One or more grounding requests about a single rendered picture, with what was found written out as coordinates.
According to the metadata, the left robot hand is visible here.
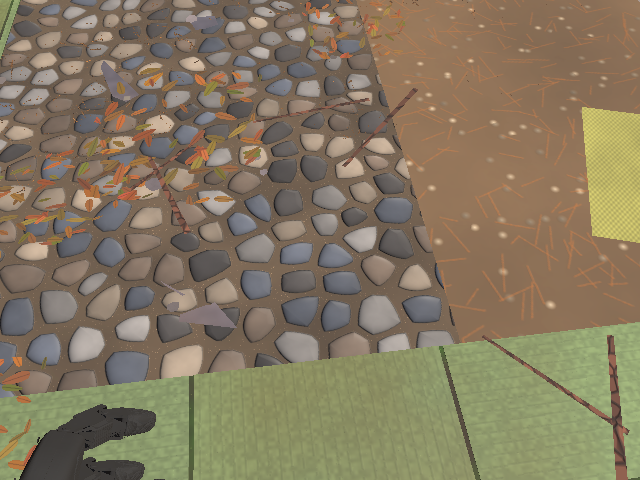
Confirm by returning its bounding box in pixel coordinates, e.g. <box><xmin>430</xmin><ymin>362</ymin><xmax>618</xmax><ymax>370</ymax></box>
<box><xmin>14</xmin><ymin>404</ymin><xmax>165</xmax><ymax>480</ymax></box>

